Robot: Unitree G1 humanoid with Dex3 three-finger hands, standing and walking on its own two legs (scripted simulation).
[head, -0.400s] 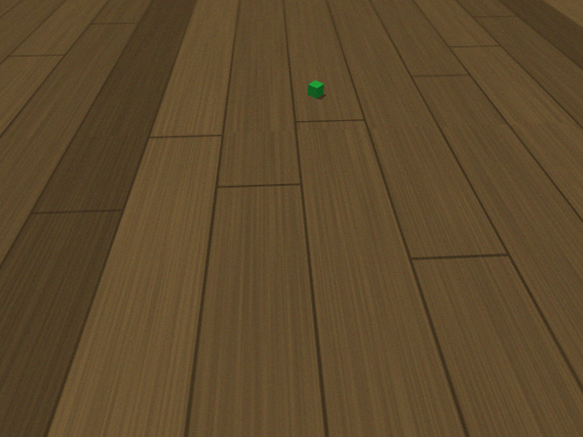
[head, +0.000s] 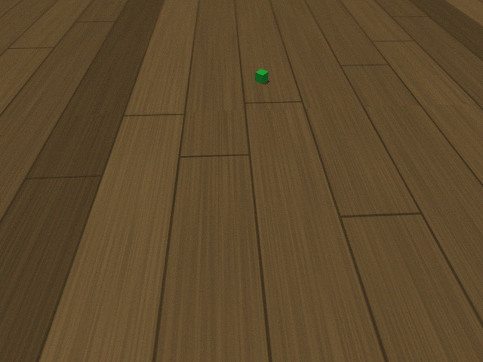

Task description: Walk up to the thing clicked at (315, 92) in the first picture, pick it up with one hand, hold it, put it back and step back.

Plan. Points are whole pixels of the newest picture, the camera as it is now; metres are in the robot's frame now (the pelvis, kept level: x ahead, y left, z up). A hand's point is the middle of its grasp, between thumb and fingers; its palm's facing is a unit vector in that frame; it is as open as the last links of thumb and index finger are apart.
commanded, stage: stand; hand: left
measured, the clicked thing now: (261, 76) +2.21 -0.07 -0.75
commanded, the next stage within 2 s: walk up in 0.72 s
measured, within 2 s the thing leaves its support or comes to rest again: neither
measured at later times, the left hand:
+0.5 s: hand out of the picture +0.07 +0.25 -0.16, palm faces -0.03 -0.94 -0.34, open 7.4 cm
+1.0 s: hand (117, 347) +0.17 +0.24 -0.13, palm faces -0.12 -0.91 -0.40, open 7.4 cm
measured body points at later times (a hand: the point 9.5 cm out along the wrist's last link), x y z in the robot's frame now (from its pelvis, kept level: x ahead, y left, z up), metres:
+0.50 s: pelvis +0.00 +0.00 +0.00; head +0.01 +0.00 +0.45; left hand +0.08 +0.30 -0.13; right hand +0.07 -0.30 -0.13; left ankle -0.02 +0.13 -0.75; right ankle -0.01 -0.12 -0.75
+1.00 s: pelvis +0.05 -0.05 -0.01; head +0.04 -0.06 +0.44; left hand +0.18 +0.29 -0.10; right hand +0.06 -0.39 -0.13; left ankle -0.02 +0.13 -0.75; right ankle +0.12 -0.20 -0.73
